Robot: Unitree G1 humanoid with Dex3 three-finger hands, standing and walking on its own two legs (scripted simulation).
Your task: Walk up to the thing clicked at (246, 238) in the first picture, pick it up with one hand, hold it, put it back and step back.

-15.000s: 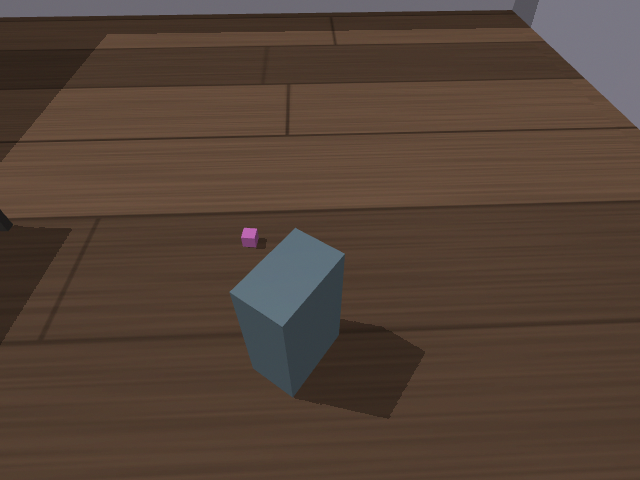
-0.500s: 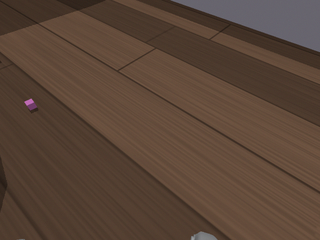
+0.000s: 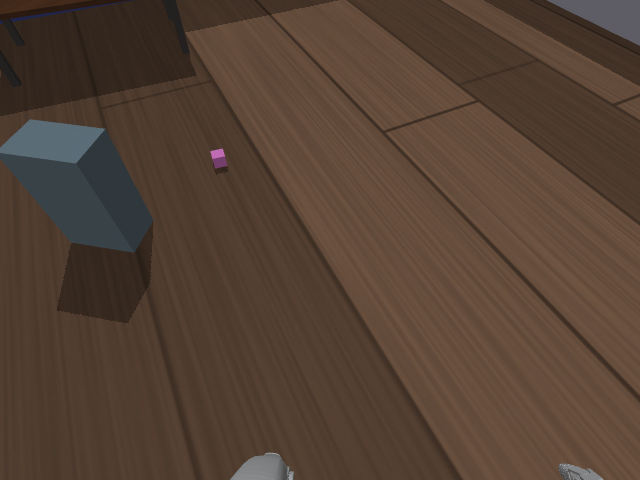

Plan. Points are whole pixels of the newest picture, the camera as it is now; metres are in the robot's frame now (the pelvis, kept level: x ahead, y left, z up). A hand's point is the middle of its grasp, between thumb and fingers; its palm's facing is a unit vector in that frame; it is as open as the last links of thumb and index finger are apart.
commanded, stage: walk up
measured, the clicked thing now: (218, 158) +1.44 +0.60 -0.73
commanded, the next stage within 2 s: stand in 1.20 s
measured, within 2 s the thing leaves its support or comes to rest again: neither
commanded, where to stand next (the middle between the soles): +0.09 +0.01 m, yaw +14 degrees
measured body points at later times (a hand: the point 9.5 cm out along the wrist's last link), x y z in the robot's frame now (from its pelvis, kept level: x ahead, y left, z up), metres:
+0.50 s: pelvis +0.00 -0.01 -0.01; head +0.04 +0.00 +0.44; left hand +0.00 +0.32 -0.13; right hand +0.17 -0.30 -0.12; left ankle +0.02 +0.11 -0.71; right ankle +0.03 -0.15 -0.72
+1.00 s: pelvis +0.02 -0.01 +0.01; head +0.03 +0.00 +0.46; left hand +0.03 +0.31 -0.12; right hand +0.20 -0.27 -0.11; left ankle +0.02 +0.11 -0.72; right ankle +0.04 -0.15 -0.72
